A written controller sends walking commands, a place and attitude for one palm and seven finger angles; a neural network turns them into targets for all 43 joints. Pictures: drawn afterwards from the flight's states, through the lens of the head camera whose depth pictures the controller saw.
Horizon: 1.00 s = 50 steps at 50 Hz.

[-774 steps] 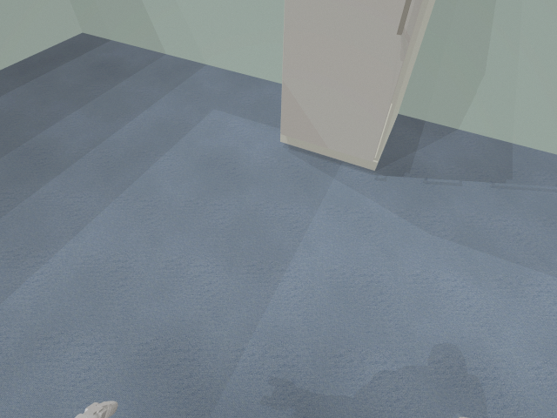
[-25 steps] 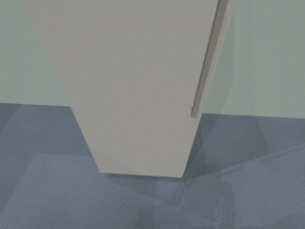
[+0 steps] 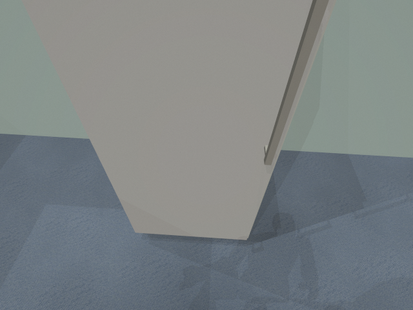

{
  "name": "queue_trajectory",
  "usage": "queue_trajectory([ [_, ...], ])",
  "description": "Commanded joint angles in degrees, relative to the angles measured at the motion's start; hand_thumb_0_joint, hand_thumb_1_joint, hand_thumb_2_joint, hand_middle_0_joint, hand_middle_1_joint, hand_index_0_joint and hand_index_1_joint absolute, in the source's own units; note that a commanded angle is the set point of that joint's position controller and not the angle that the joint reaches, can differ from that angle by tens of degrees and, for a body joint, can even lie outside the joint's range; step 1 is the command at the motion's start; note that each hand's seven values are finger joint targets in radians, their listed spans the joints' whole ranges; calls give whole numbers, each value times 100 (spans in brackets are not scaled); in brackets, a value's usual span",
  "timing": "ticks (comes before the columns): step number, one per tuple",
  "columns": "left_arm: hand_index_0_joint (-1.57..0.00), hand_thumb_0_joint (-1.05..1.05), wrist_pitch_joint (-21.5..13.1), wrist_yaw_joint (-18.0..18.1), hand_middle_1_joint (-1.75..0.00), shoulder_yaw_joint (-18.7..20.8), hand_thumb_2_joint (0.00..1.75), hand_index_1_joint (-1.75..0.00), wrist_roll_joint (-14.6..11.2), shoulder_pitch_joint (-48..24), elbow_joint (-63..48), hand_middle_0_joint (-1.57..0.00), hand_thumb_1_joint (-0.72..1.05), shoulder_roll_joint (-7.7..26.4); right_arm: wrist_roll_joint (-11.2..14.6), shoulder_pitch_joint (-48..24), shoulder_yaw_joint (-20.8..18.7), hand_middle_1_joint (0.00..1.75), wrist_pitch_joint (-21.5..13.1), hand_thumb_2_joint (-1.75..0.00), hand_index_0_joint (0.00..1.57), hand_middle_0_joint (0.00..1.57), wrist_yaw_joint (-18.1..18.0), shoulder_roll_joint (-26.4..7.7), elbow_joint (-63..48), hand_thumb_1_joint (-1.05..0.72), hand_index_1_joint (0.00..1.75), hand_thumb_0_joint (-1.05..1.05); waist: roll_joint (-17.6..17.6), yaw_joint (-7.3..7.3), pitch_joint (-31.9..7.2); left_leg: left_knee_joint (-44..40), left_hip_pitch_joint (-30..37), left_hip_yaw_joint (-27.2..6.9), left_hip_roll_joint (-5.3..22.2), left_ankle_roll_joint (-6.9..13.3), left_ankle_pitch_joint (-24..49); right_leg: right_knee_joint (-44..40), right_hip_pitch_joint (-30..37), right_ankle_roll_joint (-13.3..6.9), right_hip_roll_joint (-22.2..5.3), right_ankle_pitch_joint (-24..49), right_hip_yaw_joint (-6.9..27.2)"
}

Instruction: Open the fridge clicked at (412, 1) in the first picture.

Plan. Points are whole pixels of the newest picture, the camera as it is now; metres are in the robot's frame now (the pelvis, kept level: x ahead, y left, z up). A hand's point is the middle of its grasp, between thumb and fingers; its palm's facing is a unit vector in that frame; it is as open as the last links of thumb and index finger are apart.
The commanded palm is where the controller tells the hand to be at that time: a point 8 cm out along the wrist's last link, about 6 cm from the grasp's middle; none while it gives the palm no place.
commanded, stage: look again from close up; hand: right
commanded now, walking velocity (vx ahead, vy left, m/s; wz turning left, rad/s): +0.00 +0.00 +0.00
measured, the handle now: (287, 92) +0.50 -0.13 +0.17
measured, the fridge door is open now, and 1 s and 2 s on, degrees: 0 0 0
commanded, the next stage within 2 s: raise the hand to about handle height in 0.58 s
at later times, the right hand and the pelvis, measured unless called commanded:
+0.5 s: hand out of the picture +0.09 -0.22 -0.16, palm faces -0.03 +0.95 -0.31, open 7.4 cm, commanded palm none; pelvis +0.02 +0.01 +0.00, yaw +0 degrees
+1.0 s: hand (323, 278) +0.20 -0.20 -0.02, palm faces +0.06 +1.00 -0.08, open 8.1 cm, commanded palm +0.14 -0.26 -0.03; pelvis -0.01 +0.04 -0.04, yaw -1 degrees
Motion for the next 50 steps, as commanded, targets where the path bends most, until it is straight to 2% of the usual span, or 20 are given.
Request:
queue_trajectory([
  [1,-20,0,-150,67,-30,161,90,-30,14,-141,-309,-20,90,1040,-4,-13,-189,30,-117,-90,20,20,-63,-1050,-303,-90,30,0,83,27,-600,-337,246,-538,504,286,703,-522,346,185,-918,736,945],
  [8,-20,0,-152,79,-30,119,90,-30,18,-270,-237,-20,90,1113,7,-228,-178,30,-110,-90,20,20,-57,-1135,-246,-90,30,0,82,24,-467,-471,343,-541,542,271,750,-659,379,217,-927,817,938],
  [14,-20,0,-132,78,-30,97,90,-30,25,-322,-206,-20,90,1132,7,-319,-174,30,-95,-90,20,20,-41,-1155,-217,-90,30,0,110,23,-261,-644,269,-573,528,256,412,-814,310,237,-907,380,956],
  [21,-20,0,-151,85,-30,78,90,-30,28,-294,-192,-20,90,1120,10,-290,-173,30,-121,-90,20,20,-37,-1154,-191,-90,30,0,134,21,-525,-651,432,-561,548,269,780,-726,521,226,-930,807,938],
  [33,-20,0,-148,112,-30,47,90,-30,21,-234,-102,-20,90,1097,22,-232,-178,30,-111,-90,20,20,-36,-1119,-73,-90,30,0,66,20,-422,-736,445,-583,544,271,692,-813,523,249,-941,692,906],
  [34,-20,0,-233,77,-30,-42,90,-30,-8,-11,-392,-20,90,510,0,374,-49,30,-196,-90,20,20,-263,-384,19,-90,30,0,65,2,-353,-159,140,-704,636,188,1785,269,273,312,-1022,1223,561],
  [35,-20,0,-763,314,-30,221,90,-30,-279,211,-2160,-20,90,888,808,-3925,-2508,32,-1335,-89,20,20,-142,-2766,-7376,-88,32,0,-400,385,-2655,303,591,-55,-244,376,1724,-37,1324,446,-31,1758,983],
  [36,-20,0,-1103,483,-30,-15,90,-30,-246,94,-2202,-20,90,506,536,-2331,-2222,33,-1317,-88,20,20,-99,-2718,-6606,-85,33,0,-1418,-6,-1896,382,137,-62,-264,403,907,-131,1798,525,-197,1985,535],
  [37,-20,0,-1245,498,-30,62,90,-30,-201,-18,-2173,-20,90,821,750,-973,-1822,34,-1246,-87,21,21,-132,-1968,-5756,-83,34,0,-1363,-125,-1738,455,50,117,-289,447,206,-132,1243,476,-227,1678,655],
  [38,-20,0,-1256,460,-30,133,90,-30,-290,148,-2058,-20,90,448,1025,482,-1325,36,-919,-86,21,21,-19,-501,-4782,-81,36,0,-768,101,-1081,331,-437,163,-335,374,174,-72,1027,391,-277,1157,612],
  [39,-20,0,-1322,409,-30,190,90,-30,-270,48,-2422,-20,90,659,1183,-440,-1393,37,-1124,-85,21,21,141,-597,-5529,-78,37,0,-597,190,-552,341,-684,186,-296,329,162,126,472,337,-207,630,741],
  [40,-20,0,-1375,426,-30,293,90,-30,-229,68,-2515,-20,90,661,1260,72,-1632,39,-1385,-84,21,21,340,-631,-5156,-76,39,0,-193,98,-408,433,-960,238,-303,304,-204,324,19,343,-194,120,735],
  [41,-20,0,-1431,402,-30,314,90,-30,-220,1,-2659,-20,90,642,1366,595,-1596,40,-1685,-83,21,21,588,-327,-4784,-74,40,0,118,14,-172,518,-1142,276,-328,310,-446,550,-432,355,-90,-144,697],
  [43,-20,0,-1513,322,-30,337,90,-30,-207,-99,-2796,-20,90,591,1644,1688,-1649,43,-2309,-81,22,22,1188,74,-3849,-69,43,0,1144,-203,105,1034,-1947,297,-387,310,-1187,1084,-1538,403,-56,-740,666],
  [44,-20,0,-1560,262,-30,342,90,-30,-227,-176,-2882,-20,90,589,1788,1910,-1646,45,-2658,-80,22,22,1544,152,-3634,-67,45,0,1336,-249,81,1306,-2223,219,-368,330,-1421,1405,-1982,410,-36,-922,662],
  [45,-20,0,-1623,209,-30,351,90,-30,-253,-236,-3043,-20,90,580,1919,2039,-1687,47,-2971,-79,22,22,1914,101,-3594,-64,47,0,1306,-296,-76,1506,-2358,90,-329,345,-1564,1682,-2267,420,-9,-1032,615],
  [46,-20,0,-1665,146,-30,399,90,-30,-308,-185,-3176,-20,90,623,2018,2124,-2121,48,-3192,-78,22,22,2286,-280,-3356,-62,48,0,1106,-399,-298,1696,-2253,-67,-268,410,-1403,1927,-2392,448,16,-867,576],
  [47,-20,0,-1733,123,-30,400,90,-30,-302,-224,-3367,-20,90,704,2129,1793,-2255,50,-3406,-77,22,22,2667,-582,-3734,-60,50,0,941,-345,-747,1862,-2143,-232,-196,398,-1213,2205,-2540,426,58,-768,536],
  [48,-20,0,-1804,139,-30,405,90,-30,-325,-215,-3514,-20,90,744,2229,1597,-2637,51,-3522,-76,22,22,3006,-1063,-3925,-57,51,0,810,-329,-1148,1986,-2040,-416,-158,383,-1097,2438,-2641,402,51,-682,520],
  [50,-20,0,-1842,226,-30,380,90,-30,-302,-213,-3826,-20,90,736,2439,1073,-3094,54,-3460,-74,23,23,3354,-1663,-4734,-53,54,0,283,-400,-1948,2096,-1858,-691,-126,299,-1202,2664,-2677,307,56,-644,464],
])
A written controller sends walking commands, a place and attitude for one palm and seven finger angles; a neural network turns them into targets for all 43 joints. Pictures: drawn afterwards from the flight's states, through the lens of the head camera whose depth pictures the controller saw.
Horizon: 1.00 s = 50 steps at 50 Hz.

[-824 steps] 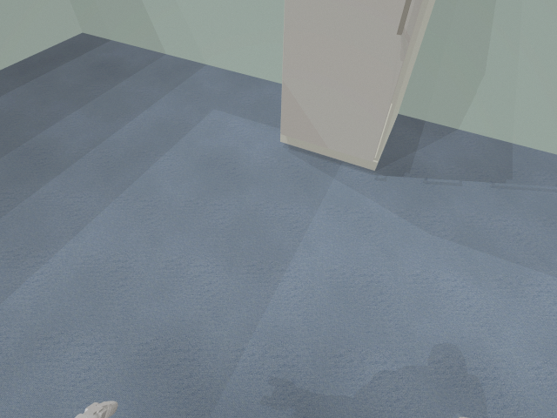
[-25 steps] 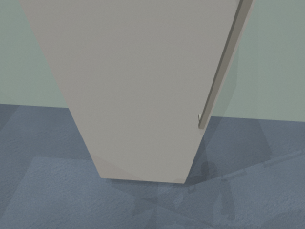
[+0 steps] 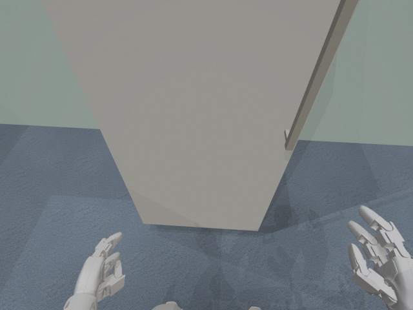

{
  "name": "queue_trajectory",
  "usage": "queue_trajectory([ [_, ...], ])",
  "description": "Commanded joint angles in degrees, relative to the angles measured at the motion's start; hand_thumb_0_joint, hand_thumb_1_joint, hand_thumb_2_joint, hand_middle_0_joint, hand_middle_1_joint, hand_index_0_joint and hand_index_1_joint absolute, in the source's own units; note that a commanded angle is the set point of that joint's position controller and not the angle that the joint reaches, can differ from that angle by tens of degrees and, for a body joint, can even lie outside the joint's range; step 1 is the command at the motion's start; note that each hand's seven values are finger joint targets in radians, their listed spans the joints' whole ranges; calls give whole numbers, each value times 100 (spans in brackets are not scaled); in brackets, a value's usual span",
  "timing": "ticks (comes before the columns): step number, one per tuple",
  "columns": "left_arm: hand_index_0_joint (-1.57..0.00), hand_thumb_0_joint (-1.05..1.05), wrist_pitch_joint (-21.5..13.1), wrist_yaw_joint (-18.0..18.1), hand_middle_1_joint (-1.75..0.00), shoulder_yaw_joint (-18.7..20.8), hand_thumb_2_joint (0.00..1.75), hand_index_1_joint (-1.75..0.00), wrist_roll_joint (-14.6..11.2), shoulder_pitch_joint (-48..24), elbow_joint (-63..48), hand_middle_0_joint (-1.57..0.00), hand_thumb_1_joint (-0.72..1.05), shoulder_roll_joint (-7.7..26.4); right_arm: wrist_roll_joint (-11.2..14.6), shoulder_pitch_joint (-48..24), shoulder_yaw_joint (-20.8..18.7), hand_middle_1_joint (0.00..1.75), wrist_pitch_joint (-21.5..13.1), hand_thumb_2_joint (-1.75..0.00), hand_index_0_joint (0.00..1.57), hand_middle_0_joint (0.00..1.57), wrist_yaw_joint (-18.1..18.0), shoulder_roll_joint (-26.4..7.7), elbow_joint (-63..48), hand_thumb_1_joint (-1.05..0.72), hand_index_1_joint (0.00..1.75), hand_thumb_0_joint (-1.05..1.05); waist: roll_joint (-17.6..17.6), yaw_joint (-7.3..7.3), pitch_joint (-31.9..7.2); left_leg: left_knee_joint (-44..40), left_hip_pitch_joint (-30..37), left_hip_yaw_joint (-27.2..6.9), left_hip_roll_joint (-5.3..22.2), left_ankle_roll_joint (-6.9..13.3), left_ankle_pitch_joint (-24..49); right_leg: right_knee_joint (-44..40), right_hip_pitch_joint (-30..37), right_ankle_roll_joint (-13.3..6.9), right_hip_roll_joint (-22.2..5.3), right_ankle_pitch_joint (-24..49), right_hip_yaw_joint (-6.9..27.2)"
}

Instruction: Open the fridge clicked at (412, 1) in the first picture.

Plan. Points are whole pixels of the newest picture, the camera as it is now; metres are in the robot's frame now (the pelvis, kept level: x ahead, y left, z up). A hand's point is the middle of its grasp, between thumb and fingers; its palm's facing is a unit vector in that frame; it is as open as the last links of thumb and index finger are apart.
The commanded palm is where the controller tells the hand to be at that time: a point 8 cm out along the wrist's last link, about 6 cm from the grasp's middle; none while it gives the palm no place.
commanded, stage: raise the hand to about handle height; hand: right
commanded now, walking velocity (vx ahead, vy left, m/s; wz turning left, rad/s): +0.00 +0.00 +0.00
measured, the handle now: (316, 68) +0.51 -0.16 +0.21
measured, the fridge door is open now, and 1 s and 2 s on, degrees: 0 0 0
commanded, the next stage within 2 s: move the hooked fingers beside the handle in 1.78 s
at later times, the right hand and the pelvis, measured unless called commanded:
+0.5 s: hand (402, 251) +0.22 -0.28 +0.09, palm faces +0.06 +1.00 -0.06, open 11.0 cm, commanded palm +0.19 -0.32 +0.09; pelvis +0.01 -0.01 +0.00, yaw -1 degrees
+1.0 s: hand out of the picture +0.26 -0.31 +0.14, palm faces +0.08 +1.00 -0.06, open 13.7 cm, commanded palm +0.23 -0.35 +0.16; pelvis +0.02 -0.03 +0.02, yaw -2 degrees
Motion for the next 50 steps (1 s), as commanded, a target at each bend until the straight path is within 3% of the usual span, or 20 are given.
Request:
queue_trajectory([
  [1,-20,0,-413,158,-30,379,90,-30,18,-211,-1240,-20,90,1063,582,237,-1494,55,-329,-73,23,23,840,-1915,-1360,-50,55,0,-272,-484,-1367,-559,430,-910,-35,-43,-141,237,-420,22,345,404,329],
  [2,-20,0,-416,198,-30,353,90,-30,38,-184,-1312,-20,90,974,725,-172,-1474,57,-363,-72,23,23,809,-1863,-2091,-48,57,0,-503,-420,-1687,-595,535,-972,-42,-81,-194,275,-194,-21,314,469,357],
  [5,-20,0,-550,313,-30,282,90,-30,72,23,-1207,-20,90,866,817,-533,-1204,62,-503,-69,24,24,476,-1554,-3318,-41,62,0,-847,-186,-1834,-466,380,-784,-177,-73,371,385,263,-98,208,791,517],
  [6,-20,0,-591,342,-30,251,90,-30,114,91,-1091,-20,90,900,764,-737,-894,63,-479,-68,24,24,405,-1355,-3546,-39,63,0,-781,-45,-1746,-393,225,-711,-232,-55,525,436,264,-121,176,824,578],
  [8,-20,0,-633,404,-30,239,90,-30,66,128,-887,-20,90,941,620,-807,-508,66,-244,-66,24,24,370,-1085,-3150,-34,66,0,-727,199,-1094,-456,-229,-592,-271,-64,303,413,131,-125,135,507,658],
  [10,-20,0,-650,463,-30,222,90,-30,3,142,-789,-20,90,1020,441,-757,-343,69,146,-64,24,24,490,-1153,-2673,-29,69,0,-625,263,-640,-624,-413,-548,-269,-71,-100,291,-71,-131,115,157,730],
  [12,-20,0,-626,516,-30,189,90,-30,-66,147,-846,-20,90,1072,368,-725,-317,72,708,-62,25,25,690,-1313,-2303,-25,72,0,-453,195,-557,-847,-242,-624,-225,-82,-231,135,-125,-139,121,72,735],
  [16,-20,0,-563,538,-30,150,90,-30,-75,-35,-1113,-20,90,1007,489,-257,-1177,78,1484,-58,25,25,663,-2014,-2380,-15,78,0,-413,-251,-1157,-987,640,-594,-152,-74,186,-146,133,-120,136,604,734],
  [18,-20,0,-537,503,-30,117,90,-30,-56,-97,-1243,-20,90,871,665,-47,-1458,81,1510,-56,26,26,449,-1972,-2838,-11,81,0,-322,-392,-1469,-920,937,-395,-186,-100,660,-301,354,-99,139,936,711],
  [21,-20,0,-558,448,-30,78,90,-30,-25,-113,-1264,-20,90,779,832,99,-1538,86,1410,-53,26,26,70,-1724,-3080,-4,86,0,-363,-473,-1307,-899,1027,-181,-298,-60,945,-492,515,-46,144,1112,711],
  [24,-20,0,-561,410,-30,70,90,-30,-44,-15,-1199,-20,90,834,683,86,-1139,90,1441,-50,27,27,-67,-1357,-2914,3,90,0,-509,-317,-938,-936,644,-14,-332,-85,816,-698,627,-15,134,872,693],
  [26,-20,0,-564,441,-30,74,90,-30,-67,72,-1151,-20,90,923,558,-125,-855,93,1607,-48,27,27,21,-1282,-2640,8,93,0,-211,-184,-619,-1100,568,-69,-324,-89,635,-763,560,-46,108,682,712],
  [29,-20,0,-604,522,-30,64,90,-30,-113,129,-1144,-20,90,1032,376,-802,-694,98,1796,-45,27,27,206,-1555,-2841,15,98,0,-420,-72,-740,-1250,541,-120,-281,-114,419,-911,793,-88,101,456,752],
  [32,-20,0,-661,618,-30,27,90,-30,-100,98,-1129,-20,90,997,333,-1539,-855,102,1787,-42,28,28,188,-1891,-3454,22,102,0,-651,-103,-1150,-1288,827,-84,-304,-70,614,-1068,1332,-99,77,670,829],
  [36,-20,0,-745,654,-30,-67,90,-30,-49,69,-1038,-20,90,933,364,-1550,-1336,108,1681,-38,29,29,-66,-2258,-3591,31,108,0,-743,-289,-1215,-1345,1213,23,-332,3,963,-1295,1650,-25,61,1118,937],
  [37,-20,0,-736,641,-30,-85,90,-30,-67,47,-1028,-20,90,901,394,-1475,-1307,110,1709,-37,29,29,-88,-2111,-3517,34,110,0,-773,-282,-1176,-1375,1237,58,-326,-8,1061,-1359,1732,0,53,1222,923],
  [41,-20,0,-595,624,-30,-107,90,-30,-127,-17,-1001,-20,90,928,438,-1282,-1324,115,2308,-33,29,29,13,-1951,-2519,43,115,0,-679,-354,-516,-1620,1295,101,-317,-16,1101,-1607,1560,46,48,1090,888],
  [42,-20,0,-552,627,-30,-119,90,-30,-156,-38,-1023,-20,90,948,418,-1398,-1147,117,2478,-32,30,30,83,-1845,-2473,45,117,0,-662,-304,-440,-1661,1259,105,-305,-38,1124,-1649,1589,41,54,1074,861],
  [46,-20,0,-493,629,-30,-142,90,-30,-169,-84,-1129,-20,90,950,371,-1921,-998,120,2917,-30,30,30,217,-1911,-2634,50,120,0,-580,-277,-501,-1847,1450,53,-296,-44,1282,-1719,1781,-4,59,1201,855],
  [50,-20,0,-497,668,-30,-152,90,-30,-143,-137,-1151,-20,90,911,307,-2691,-1247,120,2783,-30,30,30,159,-2326,-3222,50,120,0,-599,-254,-963,-1927,1582,19,-309,-47,1358,-1780,2224,-31,63,1366,893],
])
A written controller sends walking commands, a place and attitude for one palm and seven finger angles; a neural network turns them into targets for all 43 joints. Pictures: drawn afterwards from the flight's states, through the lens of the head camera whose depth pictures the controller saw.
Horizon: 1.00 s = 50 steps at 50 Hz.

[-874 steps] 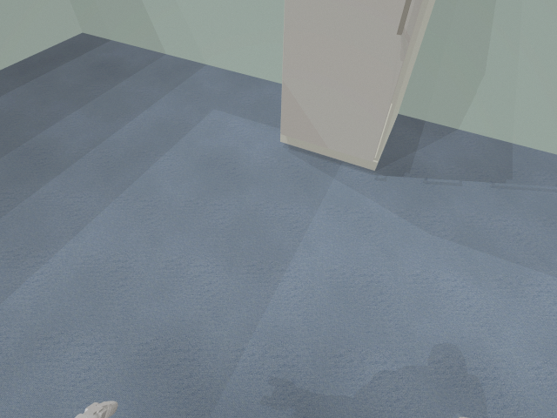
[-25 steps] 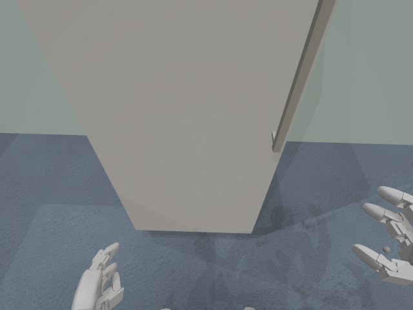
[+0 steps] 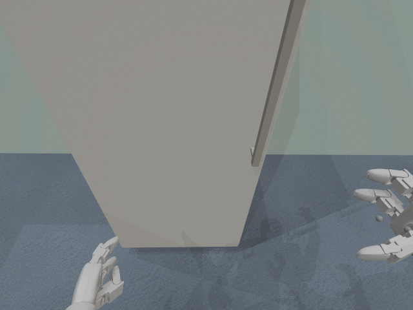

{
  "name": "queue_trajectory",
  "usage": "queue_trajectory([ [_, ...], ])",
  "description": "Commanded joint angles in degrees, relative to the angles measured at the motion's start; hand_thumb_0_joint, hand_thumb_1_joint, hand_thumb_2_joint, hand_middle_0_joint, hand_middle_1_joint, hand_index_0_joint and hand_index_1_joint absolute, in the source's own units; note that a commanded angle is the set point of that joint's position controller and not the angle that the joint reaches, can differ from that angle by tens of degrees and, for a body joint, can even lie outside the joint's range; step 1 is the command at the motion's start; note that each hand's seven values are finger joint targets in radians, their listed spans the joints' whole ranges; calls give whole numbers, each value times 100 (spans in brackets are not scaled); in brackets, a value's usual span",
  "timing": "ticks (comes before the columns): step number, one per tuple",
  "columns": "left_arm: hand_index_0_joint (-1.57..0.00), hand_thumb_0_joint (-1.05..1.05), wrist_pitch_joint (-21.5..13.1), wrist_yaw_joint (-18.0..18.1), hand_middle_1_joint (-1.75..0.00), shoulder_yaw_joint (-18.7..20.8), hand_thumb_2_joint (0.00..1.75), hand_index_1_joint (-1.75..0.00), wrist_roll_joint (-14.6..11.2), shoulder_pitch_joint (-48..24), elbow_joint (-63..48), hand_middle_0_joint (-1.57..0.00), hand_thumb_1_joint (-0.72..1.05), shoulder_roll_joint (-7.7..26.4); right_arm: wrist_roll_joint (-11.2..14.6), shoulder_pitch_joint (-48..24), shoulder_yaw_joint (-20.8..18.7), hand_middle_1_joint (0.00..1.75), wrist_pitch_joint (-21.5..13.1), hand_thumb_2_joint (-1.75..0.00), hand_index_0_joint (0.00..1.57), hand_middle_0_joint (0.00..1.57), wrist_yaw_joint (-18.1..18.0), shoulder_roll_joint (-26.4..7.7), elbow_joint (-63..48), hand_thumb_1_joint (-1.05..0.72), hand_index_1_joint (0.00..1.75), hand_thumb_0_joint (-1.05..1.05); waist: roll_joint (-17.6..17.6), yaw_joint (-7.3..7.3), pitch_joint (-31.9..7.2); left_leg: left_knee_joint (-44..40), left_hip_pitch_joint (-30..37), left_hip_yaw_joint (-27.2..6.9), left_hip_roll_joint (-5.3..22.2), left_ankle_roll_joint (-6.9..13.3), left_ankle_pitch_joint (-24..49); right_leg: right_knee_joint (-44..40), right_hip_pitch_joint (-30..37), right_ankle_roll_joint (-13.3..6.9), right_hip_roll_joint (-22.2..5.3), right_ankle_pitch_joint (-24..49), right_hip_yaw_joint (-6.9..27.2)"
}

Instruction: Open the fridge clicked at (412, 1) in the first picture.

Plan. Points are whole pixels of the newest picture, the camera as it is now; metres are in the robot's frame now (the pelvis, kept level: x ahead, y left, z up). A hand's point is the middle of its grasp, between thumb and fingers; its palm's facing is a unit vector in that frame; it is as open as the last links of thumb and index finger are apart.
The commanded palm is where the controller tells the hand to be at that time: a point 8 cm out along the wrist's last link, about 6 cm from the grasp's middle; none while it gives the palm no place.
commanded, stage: raise the hand to about handle height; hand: right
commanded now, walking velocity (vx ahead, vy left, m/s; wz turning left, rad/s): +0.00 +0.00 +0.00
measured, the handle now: (270, 92) +0.49 -0.12 +0.19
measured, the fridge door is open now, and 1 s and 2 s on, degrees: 0 0 0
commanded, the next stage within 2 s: move the hooked fingers beside the handle in 0.78 s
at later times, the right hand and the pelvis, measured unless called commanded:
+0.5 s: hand (374, 185) +0.28 -0.25 +0.16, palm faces +0.04 +1.00 -0.07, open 14.0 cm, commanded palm +0.25 -0.30 +0.17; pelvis +0.01 +0.02 +0.01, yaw +0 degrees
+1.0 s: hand (360, 182) +0.29 -0.24 +0.16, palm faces +0.05 +1.00 -0.05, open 14.0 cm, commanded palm +0.26 -0.28 +0.17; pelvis +0.01 +0.03 +0.01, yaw +0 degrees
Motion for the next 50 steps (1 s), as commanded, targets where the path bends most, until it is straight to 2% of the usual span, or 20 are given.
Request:
queue_trajectory([
  [1,-20,0,-316,102,-30,278,90,-30,36,-498,-842,-20,90,726,85,-1749,-661,120,-458,-30,30,30,-34,-1639,-1736,50,120,0,-339,53,-1017,-560,130,-168,-315,217,902,-930,1090,177,-59,1206,691],
  [5,-20,0,-322,151,-30,251,90,-30,11,-514,-726,-20,90,690,72,-1955,-829,120,-523,-30,30,30,-89,-1726,-1546,50,120,0,-544,41,-1065,-664,250,-145,-290,234,985,-1098,1349,220,-58,1343,733],
  [10,-20,0,-206,170,-30,219,90,-30,-61,-536,-661,-20,90,725,37,-2156,-670,120,31,-30,30,30,68,-1664,-742,50,120,0,-483,54,-604,-881,248,-146,-248,224,986,-1278,1223,210,-26,1182,703],
  [11,-20,0,-166,155,-30,220,90,-30,-64,-521,-660,-20,90,739,43,-2126,-657,120,149,-30,30,30,114,-1683,-573,50,120,0,-273,36,-562,-959,344,-169,-250,232,1047,-1275,1185,187,-29,1209,679],
  [15,-20,0,-111,149,-30,217,90,-30,-100,-603,-768,-20,90,749,4,-2539,-605,120,379,-30,30,30,187,-1793,-601,50,120,0,-146,52,-753,-979,356,-164,-241,211,948,-1313,1298,149,12,1119,698],
  [16,-20,0,-93,121,-30,225,90,-30,-98,-610,-776,-20,90,745,14,-2356,-640,120,365,-30,30,30,184,-1805,-594,50,120,0,31,20,-797,-1018,491,-191,-241,220,1063,-1273,1304,137,4,1241,651],
  [20,-20,0,-81,72,-30,238,90,-30,-83,-670,-831,-20,90,729,70,-2194,-842,120,237,-30,30,30,163,-1871,-699,50,120,0,-60,-35,-951,-976,505,-198,-226,207,1166,-1245,1339,133,45,1301,591],
  [21,-20,0,-70,55,-30,249,90,-30,-74,-656,-813,-20,90,744,74,-2124,-913,120,197,-30,30,30,136,-1957,-704,50,120,0,153,-49,-914,-1012,622,-232,-225,207,1189,-1219,1260,124,33,1331,561],
  [25,-20,0,-88,81,-30,249,90,-30,-80,-690,-821,-20,90,699,34,-2384,-912,120,69,-30,30,30,26,-1926,-1040,50,120,0,-386,-18,-953,-987,547,-234,-215,203,1244,-1251,1434,124,50,1372,494],
  [26,-20,0,-81,79,-30,253,90,-30,-66,-671,-812,-20,90,695,20,-2398,-966,120,49,-30,30,30,-26,-2039,-1102,50,120,0,-282,-32,-949,-1027,670,-282,-203,207,1308,-1219,1385,118,42,1419,471],
  [30,-20,0,-99,128,-30,253,90,-30,-82,-650,-758,-20,90,698,-25,-2457,-793,120,28,-30,30,30,-34,-1837,-1007,50,120,0,-405,44,-839,-1044,582,-278,-203,186,1329,-1235,1435,99,54,1365,437],
  [32,-20,0,-79,128,-30,270,90,-30,-79,-632,-733,-20,90,718,8,-2372,-837,120,71,-30,30,30,9,-1850,-809,50,120,0,-112,50,-819,-1062,655,-341,-180,160,1481,-1183,1349,72,48,1399,410],
  [35,-20,0,-73,149,-30,286,90,-30,-103,-636,-721,-20,90,724,21,-2418,-759,120,131,-30,30,30,92,-1807,-708,50,120,0,-172,73,-806,-1044,577,-338,-172,141,1487,-1154,1374,71,67,1368,410],
  [36,-20,0,-53,130,-30,298,90,-30,-96,-630,-708,-20,90,741,47,-2300,-783,120,154,-30,30,30,114,-1846,-608,50,120,0,46,58,-766,-1056,692,-426,-137,124,1634,-1093,1278,69,37,1439,388],
  [38,-20,0,-37,127,-30,310,90,-30,-103,-662,-739,-20,90,736,71,-2295,-796,120,169,-30,30,30,158,-1810,-619,50,120,0,70,56,-921,-981,712,-425,-125,94,1766,-1053,1286,58,62,1500,367],
  [40,-20,0,-43,125,-30,312,90,-30,-104,-699,-765,-20,90,723,74,-2353,-816,120,149,-30,30,30,152,-1837,-677,50,120,0,-90,42,-946,-966,686,-420,-122,99,1727,-1041,1298,66,75,1483,371],
  [41,-20,0,-26,106,-30,306,90,-30,-100,-686,-748,-20,90,735,88,-2297,-828,120,145,-30,30,30,138,-1889,-647,50,120,0,70,40,-885,-986,750,-510,-87,89,1772,-991,1201,74,40,1487,366],
  [44,-20,0,-29,123,-30,311,90,-30,-112,-713,-774,-20,90,722,78,-2401,-827,120,80,-30,30,30,98,-1854,-739,50,120,0,-20,47,-920,-958,653,-432,-122,91,1616,-1027,1235,65,64,1409,373],
  [46,-20,0,-16,142,-30,297,90,-30,-118,-691,-727,-20,90,702,41,-2791,-551,120,46,-30,30,30,45,-1705,-774,50,120,0,-48,151,-780,-1008,562,-469,-120,97,1505,-1018,1261,68,34,1331,361],
  [50,-20,0,-28,204,-30,296,90,-30,-113,-657,-681,-20,90,706,-67,-3092,-497,120,-4,-30,30,30,-83,-1698,-645,50,120,0,-274,171,-793,-1013,404,-373,-158,136,1219,-1119,1367,69,50,1182,424],
])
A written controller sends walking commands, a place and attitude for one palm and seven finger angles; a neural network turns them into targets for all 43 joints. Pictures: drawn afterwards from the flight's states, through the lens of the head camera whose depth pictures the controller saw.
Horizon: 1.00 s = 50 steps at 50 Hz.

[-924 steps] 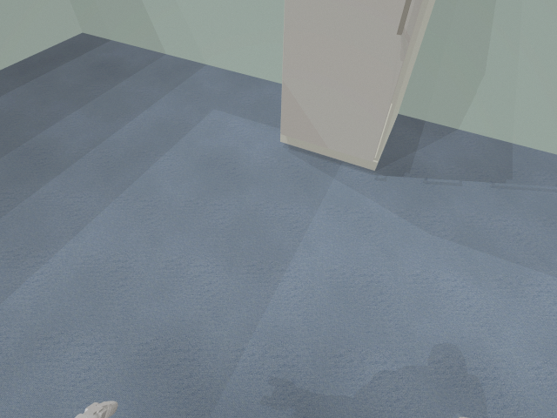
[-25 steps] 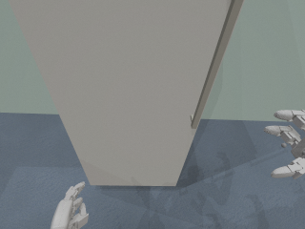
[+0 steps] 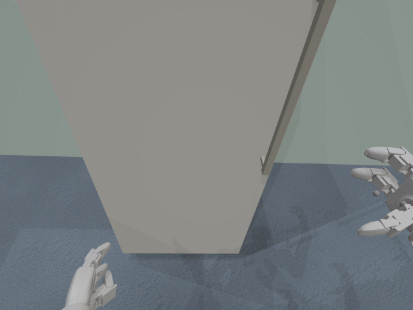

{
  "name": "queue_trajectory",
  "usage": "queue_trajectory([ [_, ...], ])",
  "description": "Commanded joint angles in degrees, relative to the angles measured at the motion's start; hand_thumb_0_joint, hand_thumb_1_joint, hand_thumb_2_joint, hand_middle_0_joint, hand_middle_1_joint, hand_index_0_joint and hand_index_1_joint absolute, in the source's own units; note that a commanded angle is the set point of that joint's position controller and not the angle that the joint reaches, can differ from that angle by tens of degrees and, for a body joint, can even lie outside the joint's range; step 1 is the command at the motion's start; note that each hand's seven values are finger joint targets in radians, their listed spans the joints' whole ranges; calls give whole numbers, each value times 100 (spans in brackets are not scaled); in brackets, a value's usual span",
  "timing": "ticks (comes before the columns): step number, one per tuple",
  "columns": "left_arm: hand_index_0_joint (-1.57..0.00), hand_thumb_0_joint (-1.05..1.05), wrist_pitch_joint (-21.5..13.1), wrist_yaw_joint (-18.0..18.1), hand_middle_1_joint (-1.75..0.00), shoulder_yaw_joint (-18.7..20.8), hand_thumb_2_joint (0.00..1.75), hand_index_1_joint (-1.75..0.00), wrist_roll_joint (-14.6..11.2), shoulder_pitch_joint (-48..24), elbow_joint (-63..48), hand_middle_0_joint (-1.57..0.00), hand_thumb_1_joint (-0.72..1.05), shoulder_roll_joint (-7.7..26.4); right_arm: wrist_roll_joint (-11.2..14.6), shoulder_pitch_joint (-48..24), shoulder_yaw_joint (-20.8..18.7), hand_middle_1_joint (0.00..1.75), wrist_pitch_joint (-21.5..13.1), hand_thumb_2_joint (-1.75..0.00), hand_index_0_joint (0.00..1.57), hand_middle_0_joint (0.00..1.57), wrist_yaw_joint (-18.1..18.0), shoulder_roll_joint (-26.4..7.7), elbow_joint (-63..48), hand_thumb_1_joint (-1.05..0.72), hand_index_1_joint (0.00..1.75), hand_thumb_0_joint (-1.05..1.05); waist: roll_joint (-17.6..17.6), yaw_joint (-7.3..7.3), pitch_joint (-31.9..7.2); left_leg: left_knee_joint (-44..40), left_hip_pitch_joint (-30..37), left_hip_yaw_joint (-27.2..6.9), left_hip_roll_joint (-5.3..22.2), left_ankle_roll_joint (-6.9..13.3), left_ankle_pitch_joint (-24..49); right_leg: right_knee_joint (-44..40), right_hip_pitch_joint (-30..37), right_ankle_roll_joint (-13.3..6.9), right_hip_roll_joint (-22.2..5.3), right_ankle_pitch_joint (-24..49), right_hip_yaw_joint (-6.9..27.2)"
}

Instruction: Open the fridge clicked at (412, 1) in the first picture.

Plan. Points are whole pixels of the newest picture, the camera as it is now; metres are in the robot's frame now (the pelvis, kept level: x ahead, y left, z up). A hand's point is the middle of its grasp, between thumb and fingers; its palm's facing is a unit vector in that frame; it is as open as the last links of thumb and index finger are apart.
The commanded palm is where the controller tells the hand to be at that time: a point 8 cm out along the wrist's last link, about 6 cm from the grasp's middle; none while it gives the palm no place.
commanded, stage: move the hooked fingers beside the handle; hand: right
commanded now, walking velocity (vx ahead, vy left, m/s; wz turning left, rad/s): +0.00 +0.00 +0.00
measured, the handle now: (285, 104) +0.49 -0.15 +0.18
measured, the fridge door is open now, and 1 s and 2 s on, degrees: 0 0 0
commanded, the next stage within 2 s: none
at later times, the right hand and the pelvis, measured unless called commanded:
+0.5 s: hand (352, 169) +0.33 -0.24 +0.16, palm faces +0.01 +1.00 -0.03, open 14.0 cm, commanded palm +0.31 -0.29 +0.16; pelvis +0.00 -0.01 +0.00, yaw +1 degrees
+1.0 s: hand (330, 155) +0.38 -0.23 +0.14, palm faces +0.02 +1.00 -0.01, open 14.0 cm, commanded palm +0.36 -0.28 +0.15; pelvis +0.00 -0.01 +0.00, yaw +1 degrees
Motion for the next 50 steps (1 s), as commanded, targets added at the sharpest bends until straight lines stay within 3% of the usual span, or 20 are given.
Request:
queue_trajectory([
  [1,-20,0,-339,87,-30,216,90,-30,31,-548,-868,-20,90,605,45,-2050,-313,120,-416,-30,30,30,-131,-1588,-1204,50,120,0,57,179,-917,-565,-131,-443,14,-96,1110,-426,606,-187,133,913,358],
  [4,-20,0,-340,90,-30,222,90,-30,29,-582,-887,-20,90,587,0,-2122,-304,120,-402,-30,30,30,-194,-1530,-1188,50,120,0,-97,150,-1176,-508,-92,-417,24,-86,1231,-447,736,-190,161,997,354],
  [6,-20,0,-301,73,-30,236,90,-30,40,-535,-848,-20,90,622,-13,-1853,-510,120,-354,-30,30,30,-244,-1723,-922,50,120,0,86,66,-1164,-511,55,-426,35,-76,1284,-438,610,-176,130,1063,341],
  [8,-20,0,-261,64,-30,218,90,-30,24,-560,-874,-20,90,603,-9,-1931,-439,120,-291,-30,30,30,-261,-1592,-757,50,120,0,193,88,-1086,-506,-18,-397,28,-89,1309,-475,559,-176,137,1039,330],
  [10,-20,0,-247,61,-30,204,90,-30,13,-578,-887,-20,90,602,-43,-2229,-224,120,-258,-30,30,30,-293,-1431,-746,50,120,0,-7,142,-977,-510,-176,-371,21,-74,1128,-515,557,-161,144,916,362],
  [11,-20,0,-227,52,-30,221,90,-30,22,-534,-868,-20,90,618,-41,-2247,-242,120,-256,-30,30,30,-316,-1478,-678,50,120,0,246,154,-968,-540,-103,-399,27,-79,1172,-491,509,-170,107,960,358],
  [12,-20,0,-213,53,-30,239,90,-30,25,-540,-878,-20,90,635,-68,-2227,-387,120,-253,-30,30,30,-343,-1608,-657,50,120,0,154,115,-1070,-516,-81,-408,26,-78,1203,-491,530,-175,122,992,342],
  [20,-20,0,-210,56,-30,227,90,-30,48,-487,-874,-20,90,583,-172,-2748,-11,120,-491,-30,30,30,-493,-1279,-966,50,120,0,-176,186,-1396,-425,-107,-351,5,-24,1321,-522,868,-154,101,1228,378],
  [22,-20,0,-194,43,-30,253,90,-30,51,-445,-834,-20,90,609,-173,-2691,-56,120,-470,-30,30,30,-541,-1299,-828,50,120,0,52,177,-1348,-449,-81,-349,0,-27,1375,-531,816,-163,80,1246,390],
  [23,-20,0,-175,46,-30,258,90,-30,48,-433,-818,-20,90,618,-188,-2580,-132,120,-439,-30,30,30,-564,-1352,-735,50,120,0,-22,143,-1308,-440,-74,-346,0,-20,1362,-545,777,-148,85,1250,381],
  [25,-20,0,-149,46,-30,238,90,-30,30,-458,-812,-20,90,598,-206,-2784,135,120,-359,-30,30,30,-604,-1103,-651,50,120,0,-103,203,-1091,-476,-252,-329,5,-18,1178,-605,744,-132,87,1069,411],
  [28,-20,0,-71,47,-30,262,90,-30,38,-392,-778,-20,90,652,-257,-2934,120,120,-248,-30,30,30,-683,-1179,-438,50,120,0,250,238,-1074,-515,-225,-346,5,-33,1164,-605,654,-161,81,1018,402],
  [35,-20,0,2,19,-30,258,90,-30,69,-380,-785,-20,90,574,-356,-3405,184,120,-506,-30,30,30,-853,-1138,-671,50,120,0,-167,239,-1538,-418,-97,-373,-5,11,1467,-544,989,-129,75,1465,389],
  [36,-20,0,19,8,-30,253,90,-30,74,-342,-754,-20,90,593,-346,-3453,275,120,-535,-30,30,30,-862,-1097,-651,50,120,0,61,267,-1525,-444,-39,-372,-10,7,1557,-522,955,-149,53,1527,382],
  [40,-20,0,101,7,-30,274,90,-30,53,-302,-686,-20,90,628,-383,-3514,284,120,-442,-30,30,30,-883,-1061,-145,50,120,0,30,293,-1293,-446,-175,-361,-1,5,1452,-566,802,-126,69,1340,388],
  [41,-20,0,138,-7,-30,285,90,-30,57,-277,-701,-20,90,647,-393,-3325,317,120,-387,-30,30,30,-877,-1025,5,50,120,0,198,255,-1296,-468,-132,-375,0,-3,1466,-542,745,-151,54,1329,350],
  [43,-20,0,202,2,-30,292,90,-30,41,-247,-672,-20,90,680,-418,-3659,288,120,-322,-30,30,30,-886,-1136,187,50,120,0,295,321,-1232,-480,-180,-378,7,-16,1412,-560,645,-153,74,1209,355],
  [44,-20,0,227,-4,-30,282,90,-30,43,-256,-693,-20,90,677,-438,-3671,315,120,-303,-30,30,30,-886,-1113,290,50,120,0,173,308,-1210,-483,-196,-398,16,-13,1359,-560,598,-153,87,1151,341],
  [46,-20,0,286,2,-30,295,90,-30,45,-194,-653,-20,90,706,-469,-3948,287,120,-355,-30,30,30,-913,-1254,406,50,120,0,412,361,-1242,-486,-187,-408,7,-18,1368,-516,563,-178,65,1170,346],
  [50,-20,0,307,8,-30,287,90,-30,69,-136,-636,-20,90,667,-502,-4688,314,120,-674,-30,30,30,-930,-1306,345,50,120,0,-16,442,-1583,-441,-177,-477,3,-5,1384,-450,759,-185,109,1206,337],
])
